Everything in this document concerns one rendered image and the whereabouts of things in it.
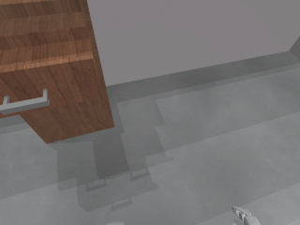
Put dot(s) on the handle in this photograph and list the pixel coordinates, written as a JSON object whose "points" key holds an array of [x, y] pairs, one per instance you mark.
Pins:
{"points": [[24, 105]]}

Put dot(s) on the robot right hand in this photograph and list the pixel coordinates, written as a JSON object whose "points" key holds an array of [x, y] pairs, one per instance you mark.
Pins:
{"points": [[245, 216]]}

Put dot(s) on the cabinet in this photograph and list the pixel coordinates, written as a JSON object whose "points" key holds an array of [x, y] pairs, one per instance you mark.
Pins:
{"points": [[75, 119]]}

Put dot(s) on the drawer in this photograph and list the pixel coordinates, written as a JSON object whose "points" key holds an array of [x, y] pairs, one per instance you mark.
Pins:
{"points": [[59, 60]]}

